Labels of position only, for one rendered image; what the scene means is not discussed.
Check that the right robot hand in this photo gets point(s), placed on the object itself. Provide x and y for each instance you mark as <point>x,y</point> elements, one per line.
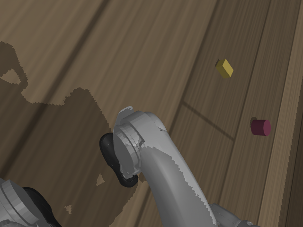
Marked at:
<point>224,217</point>

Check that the right robot foot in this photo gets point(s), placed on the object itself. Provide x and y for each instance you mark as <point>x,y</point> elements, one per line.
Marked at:
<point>107,149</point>

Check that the left robot foot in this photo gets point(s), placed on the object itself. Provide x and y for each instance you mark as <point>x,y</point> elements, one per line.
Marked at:
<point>42,205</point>

